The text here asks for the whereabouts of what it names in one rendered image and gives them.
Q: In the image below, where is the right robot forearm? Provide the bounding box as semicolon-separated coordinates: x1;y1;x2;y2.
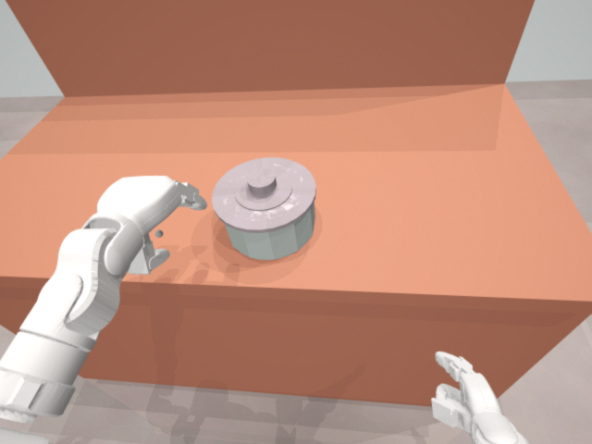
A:
470;412;529;444

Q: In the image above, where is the robot left hand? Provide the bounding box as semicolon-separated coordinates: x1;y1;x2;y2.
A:
97;176;207;275

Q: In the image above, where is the pot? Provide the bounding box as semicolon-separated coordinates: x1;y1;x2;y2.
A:
225;202;315;260

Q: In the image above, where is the left robot forearm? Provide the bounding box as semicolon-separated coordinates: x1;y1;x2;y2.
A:
0;212;143;424

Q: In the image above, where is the knob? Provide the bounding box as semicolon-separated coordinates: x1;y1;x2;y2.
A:
247;168;277;195

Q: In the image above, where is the table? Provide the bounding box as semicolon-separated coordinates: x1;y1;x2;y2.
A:
0;0;592;407

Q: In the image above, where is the lid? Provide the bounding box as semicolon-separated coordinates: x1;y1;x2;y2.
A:
212;157;316;233

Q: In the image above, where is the robot right hand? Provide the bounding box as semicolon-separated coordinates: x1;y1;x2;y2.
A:
431;351;503;436

